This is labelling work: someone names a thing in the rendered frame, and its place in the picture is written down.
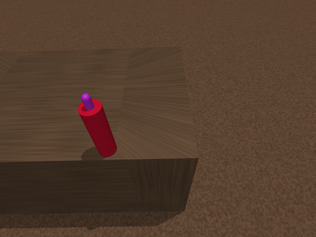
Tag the bottle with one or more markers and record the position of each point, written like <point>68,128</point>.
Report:
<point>93,116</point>

